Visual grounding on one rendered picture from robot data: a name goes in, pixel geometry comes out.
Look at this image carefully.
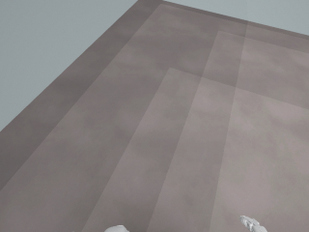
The robot right hand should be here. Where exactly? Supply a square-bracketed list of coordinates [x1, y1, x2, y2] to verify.
[239, 216, 267, 232]

